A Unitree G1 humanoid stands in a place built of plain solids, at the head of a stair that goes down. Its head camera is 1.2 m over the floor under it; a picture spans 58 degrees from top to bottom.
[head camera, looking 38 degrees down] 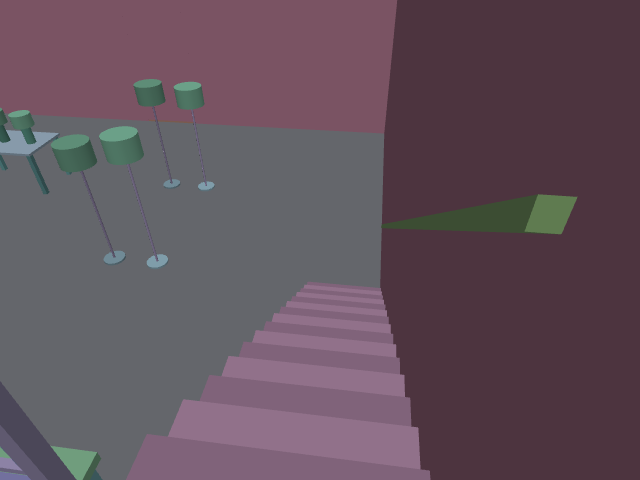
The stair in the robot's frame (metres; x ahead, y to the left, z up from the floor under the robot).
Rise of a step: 0.17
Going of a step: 0.23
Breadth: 0.91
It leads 7 degrees to the right of straight ahead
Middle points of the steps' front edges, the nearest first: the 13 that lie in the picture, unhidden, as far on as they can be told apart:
0.67 0.12 -0.17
0.90 0.09 -0.34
1.13 0.06 -0.51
1.36 0.03 -0.67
1.59 0.00 -0.84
1.81 -0.03 -1.01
2.04 -0.06 -1.18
2.27 -0.09 -1.35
2.50 -0.12 -1.52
2.73 -0.15 -1.69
2.96 -0.18 -1.86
3.19 -0.21 -2.02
3.42 -0.24 -2.19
